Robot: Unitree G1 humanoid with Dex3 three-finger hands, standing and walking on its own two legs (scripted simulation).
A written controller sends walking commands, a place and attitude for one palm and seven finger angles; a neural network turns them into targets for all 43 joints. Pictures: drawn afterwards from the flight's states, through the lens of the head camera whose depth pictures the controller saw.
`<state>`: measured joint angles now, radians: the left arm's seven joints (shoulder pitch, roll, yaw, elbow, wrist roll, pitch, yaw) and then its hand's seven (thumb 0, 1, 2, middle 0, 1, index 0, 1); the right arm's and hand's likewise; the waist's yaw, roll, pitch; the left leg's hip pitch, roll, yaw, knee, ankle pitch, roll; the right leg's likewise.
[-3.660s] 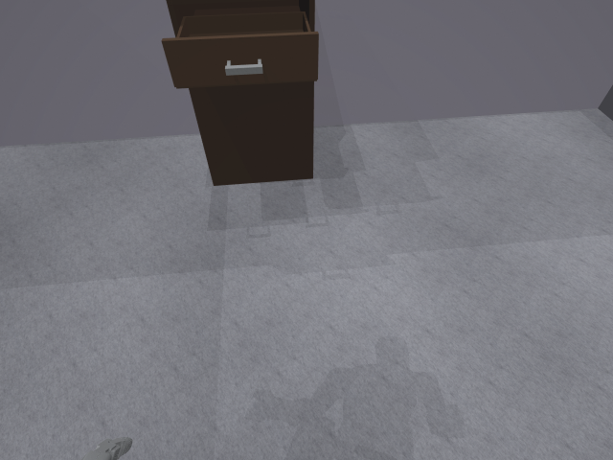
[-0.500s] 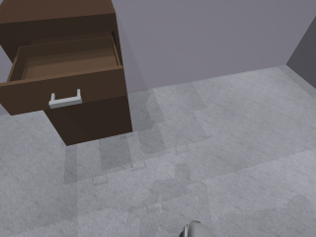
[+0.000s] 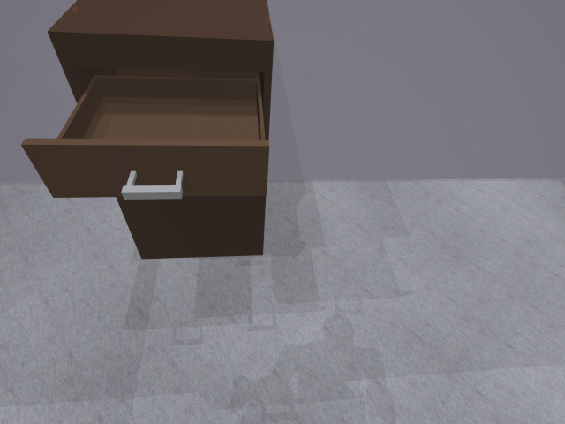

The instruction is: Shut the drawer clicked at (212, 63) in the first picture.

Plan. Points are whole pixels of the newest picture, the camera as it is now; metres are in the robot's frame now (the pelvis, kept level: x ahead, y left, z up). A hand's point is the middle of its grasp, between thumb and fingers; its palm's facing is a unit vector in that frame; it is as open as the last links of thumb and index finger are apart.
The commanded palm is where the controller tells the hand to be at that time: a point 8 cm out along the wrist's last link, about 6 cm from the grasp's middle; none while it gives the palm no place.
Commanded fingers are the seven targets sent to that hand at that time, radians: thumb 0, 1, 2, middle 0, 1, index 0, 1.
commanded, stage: turn to face it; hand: left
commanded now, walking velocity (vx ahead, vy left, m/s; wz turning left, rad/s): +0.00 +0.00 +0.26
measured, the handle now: (154, 184) +0.54 +0.28 -0.01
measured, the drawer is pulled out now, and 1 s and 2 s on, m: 0.30 0.30 0.30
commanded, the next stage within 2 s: take the last steps up to it in 0.08 s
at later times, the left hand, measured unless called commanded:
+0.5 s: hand out of the picture +0.01 +0.15 -0.14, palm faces +0.18 -0.95 -0.25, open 7.4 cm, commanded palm none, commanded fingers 0.00 0.90 0.90 -0.20 -0.30 -0.20 -0.30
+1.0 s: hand out of the picture +0.00 +0.16 -0.16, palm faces +0.28 -0.95 -0.14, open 7.4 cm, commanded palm none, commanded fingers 0.00 0.90 0.90 -0.20 -0.30 -0.20 -0.30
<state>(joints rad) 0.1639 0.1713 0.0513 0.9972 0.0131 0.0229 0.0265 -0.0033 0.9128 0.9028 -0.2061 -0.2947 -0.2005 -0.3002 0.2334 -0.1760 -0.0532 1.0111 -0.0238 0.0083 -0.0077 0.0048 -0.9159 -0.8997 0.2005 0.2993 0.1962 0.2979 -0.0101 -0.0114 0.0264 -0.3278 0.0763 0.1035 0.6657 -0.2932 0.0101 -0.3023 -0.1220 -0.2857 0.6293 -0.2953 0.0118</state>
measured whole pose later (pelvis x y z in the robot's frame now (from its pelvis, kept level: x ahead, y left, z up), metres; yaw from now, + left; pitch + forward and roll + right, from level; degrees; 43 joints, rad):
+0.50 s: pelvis +0.02 -0.03 +0.02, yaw +6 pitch -3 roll +1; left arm 0.33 0.13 0.03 1.05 0.03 -0.03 0.01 0.01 0.90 0.90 -0.20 -0.29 -0.20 -0.30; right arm 0.29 -0.20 -0.06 1.08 -0.02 0.03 0.01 0.01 -0.91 -0.90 0.20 0.30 0.20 0.30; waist 0.02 0.06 0.00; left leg -0.36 0.00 0.04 0.82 -0.40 0.03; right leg -0.17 -0.04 -0.11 0.52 -0.31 -0.03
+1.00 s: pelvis +0.14 +0.04 +0.00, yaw +9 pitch -1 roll +0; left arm 0.47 0.11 0.03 1.17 0.02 -0.03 0.02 0.01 0.90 0.90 -0.21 -0.29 -0.20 -0.30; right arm 0.14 -0.15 -0.04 1.01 -0.02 -0.06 0.01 0.01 -0.91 -0.90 0.20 0.30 0.20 0.30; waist 0.05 -0.02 0.08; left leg -0.34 0.04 0.14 0.61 -0.25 0.04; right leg -0.17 -0.10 -0.08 0.84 -0.51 0.00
